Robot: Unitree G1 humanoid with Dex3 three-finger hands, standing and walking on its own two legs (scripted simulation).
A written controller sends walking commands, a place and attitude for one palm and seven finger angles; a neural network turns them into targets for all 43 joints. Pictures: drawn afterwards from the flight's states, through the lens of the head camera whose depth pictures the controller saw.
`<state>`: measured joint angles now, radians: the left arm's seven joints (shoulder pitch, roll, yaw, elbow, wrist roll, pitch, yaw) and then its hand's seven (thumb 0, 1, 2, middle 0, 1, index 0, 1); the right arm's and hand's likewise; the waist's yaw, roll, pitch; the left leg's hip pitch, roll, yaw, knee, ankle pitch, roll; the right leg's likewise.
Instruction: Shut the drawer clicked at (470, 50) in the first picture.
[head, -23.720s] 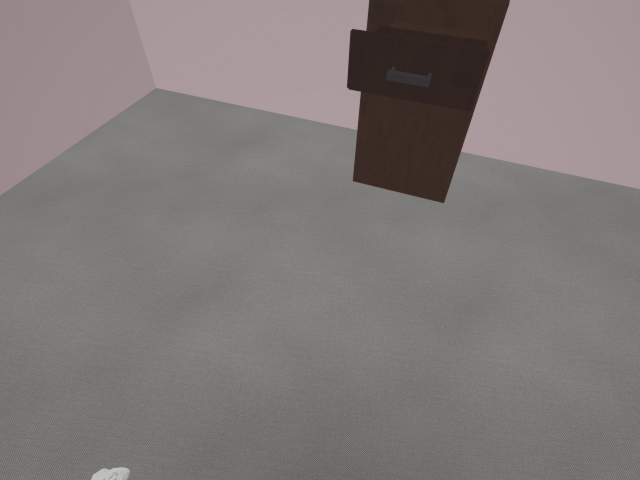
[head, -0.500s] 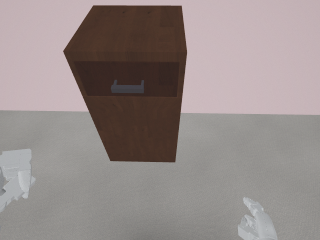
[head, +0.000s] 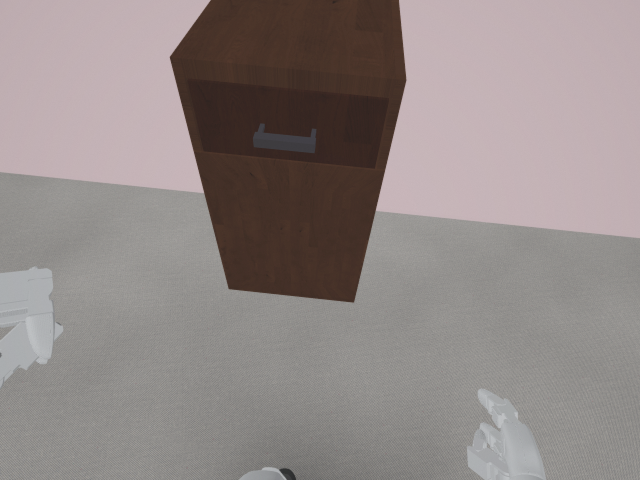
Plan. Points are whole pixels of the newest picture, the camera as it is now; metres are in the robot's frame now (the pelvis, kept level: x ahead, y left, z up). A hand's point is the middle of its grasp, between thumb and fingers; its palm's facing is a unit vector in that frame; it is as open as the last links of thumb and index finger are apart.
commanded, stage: step back with the hand held close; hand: left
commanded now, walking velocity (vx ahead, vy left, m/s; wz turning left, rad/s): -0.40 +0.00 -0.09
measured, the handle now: (286, 136) +0.77 +0.12 -0.04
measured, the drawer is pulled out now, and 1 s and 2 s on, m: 0.00 0.00 0.00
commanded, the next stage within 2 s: stop stepping back and stand still in 0.12 s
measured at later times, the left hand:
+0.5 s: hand (44, 397) +0.16 +0.23 +0.16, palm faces +0.33 -0.85 -0.41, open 3.2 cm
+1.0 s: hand (58, 387) +0.16 +0.22 +0.17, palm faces +0.30 -0.85 -0.44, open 3.2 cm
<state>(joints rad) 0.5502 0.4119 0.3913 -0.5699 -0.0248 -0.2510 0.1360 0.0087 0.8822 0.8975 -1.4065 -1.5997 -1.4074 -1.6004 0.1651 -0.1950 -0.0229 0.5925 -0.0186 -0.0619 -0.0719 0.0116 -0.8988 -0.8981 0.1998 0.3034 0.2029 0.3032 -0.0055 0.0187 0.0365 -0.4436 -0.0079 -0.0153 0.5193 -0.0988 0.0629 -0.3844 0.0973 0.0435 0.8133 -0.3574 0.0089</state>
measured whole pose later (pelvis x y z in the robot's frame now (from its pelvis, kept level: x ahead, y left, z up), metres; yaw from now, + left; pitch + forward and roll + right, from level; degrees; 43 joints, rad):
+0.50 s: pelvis -0.04 +0.00 -0.01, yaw -3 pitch -3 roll -2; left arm 0.62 0.40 0.36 -0.52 -0.06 -0.23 0.14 0.01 0.88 0.90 -1.41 -1.60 -1.41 -1.60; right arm 0.33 -0.27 -0.04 0.67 0.00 -0.05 -0.11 0.01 -0.90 -0.90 0.20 0.30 0.20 0.30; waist -0.03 0.02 -0.05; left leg -0.44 -0.01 0.00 0.63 -0.13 0.04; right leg -0.01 0.04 0.00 0.54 -0.48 0.00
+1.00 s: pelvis -0.05 +0.00 +0.01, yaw -3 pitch +0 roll +0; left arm 0.60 0.37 0.34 -0.55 -0.05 -0.18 0.14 0.01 0.89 0.90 -1.40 -1.60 -1.40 -1.60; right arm 0.19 -0.18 0.03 0.59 -0.01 -0.12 -0.07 0.01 -0.90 -0.90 0.20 0.30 0.20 0.30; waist 0.00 0.01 0.01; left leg -0.36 -0.03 -0.01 0.43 -0.10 0.03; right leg -0.10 0.05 0.00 0.44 -0.34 -0.04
